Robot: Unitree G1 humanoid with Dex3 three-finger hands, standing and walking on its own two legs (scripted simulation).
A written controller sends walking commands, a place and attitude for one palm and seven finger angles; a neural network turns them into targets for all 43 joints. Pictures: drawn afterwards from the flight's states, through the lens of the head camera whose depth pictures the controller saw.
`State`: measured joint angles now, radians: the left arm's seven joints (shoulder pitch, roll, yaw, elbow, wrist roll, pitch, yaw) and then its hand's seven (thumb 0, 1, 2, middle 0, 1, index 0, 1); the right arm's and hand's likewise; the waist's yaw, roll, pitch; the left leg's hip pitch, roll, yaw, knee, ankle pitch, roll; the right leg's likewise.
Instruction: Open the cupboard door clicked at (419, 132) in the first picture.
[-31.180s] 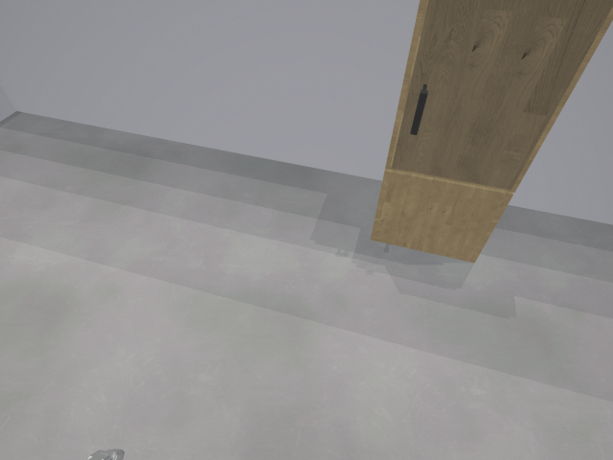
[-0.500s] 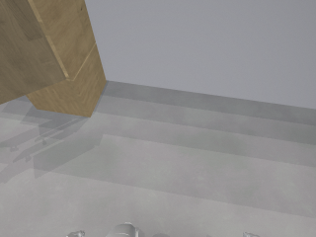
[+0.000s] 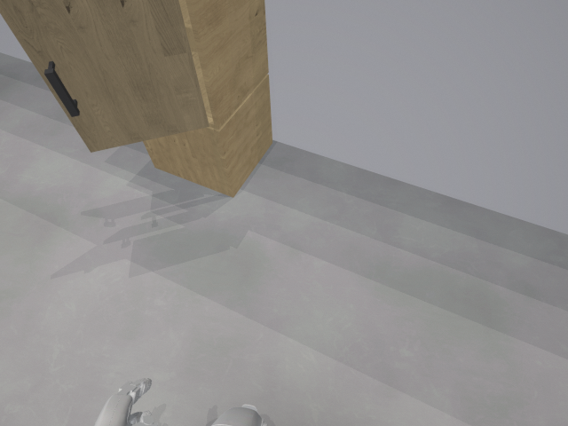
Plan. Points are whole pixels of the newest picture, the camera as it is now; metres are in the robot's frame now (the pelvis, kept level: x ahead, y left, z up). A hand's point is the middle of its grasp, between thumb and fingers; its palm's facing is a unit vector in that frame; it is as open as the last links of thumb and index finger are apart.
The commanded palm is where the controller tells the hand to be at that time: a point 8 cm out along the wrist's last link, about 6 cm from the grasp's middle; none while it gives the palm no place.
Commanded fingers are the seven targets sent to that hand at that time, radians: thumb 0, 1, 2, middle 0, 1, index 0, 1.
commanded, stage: turn to face it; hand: left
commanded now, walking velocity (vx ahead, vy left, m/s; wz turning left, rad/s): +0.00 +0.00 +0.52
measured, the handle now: (63, 89) +0.90 +0.64 -0.09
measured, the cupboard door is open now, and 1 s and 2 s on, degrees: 44 44 44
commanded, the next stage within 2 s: take the last steps up to it in 0.42 s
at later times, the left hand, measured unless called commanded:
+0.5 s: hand out of the picture +0.02 +0.24 -0.16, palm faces +0.26 -0.94 -0.24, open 7.4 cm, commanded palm none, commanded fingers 0.00 0.90 0.90 -0.20 -0.30 -0.20 -0.30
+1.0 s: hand out of the picture -0.05 +0.20 -0.17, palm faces +0.46 -0.87 -0.16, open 7.4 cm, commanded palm none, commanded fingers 0.00 0.90 0.90 -0.20 -0.30 -0.20 -0.30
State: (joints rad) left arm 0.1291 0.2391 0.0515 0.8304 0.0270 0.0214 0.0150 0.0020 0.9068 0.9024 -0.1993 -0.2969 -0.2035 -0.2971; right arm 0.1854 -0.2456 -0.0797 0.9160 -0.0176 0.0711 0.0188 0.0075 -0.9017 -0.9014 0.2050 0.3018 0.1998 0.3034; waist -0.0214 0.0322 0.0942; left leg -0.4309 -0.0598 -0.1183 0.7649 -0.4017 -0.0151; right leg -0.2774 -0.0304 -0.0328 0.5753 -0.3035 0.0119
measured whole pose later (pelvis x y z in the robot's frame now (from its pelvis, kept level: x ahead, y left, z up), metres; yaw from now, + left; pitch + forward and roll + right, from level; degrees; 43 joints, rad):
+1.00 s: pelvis +0.07 +0.07 +0.00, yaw +22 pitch +0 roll +0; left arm 0.42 0.17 0.05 1.07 0.03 -0.02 -0.01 0.00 0.90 0.90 -0.20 -0.30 -0.21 -0.30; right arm 0.16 -0.22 -0.05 0.97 -0.02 0.00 0.05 0.01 -0.91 -0.90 0.20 0.30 0.19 0.30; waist 0.05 -0.03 0.05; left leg -0.34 0.04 0.10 0.54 -0.25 0.01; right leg -0.08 -0.16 -0.16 0.52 -0.41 0.08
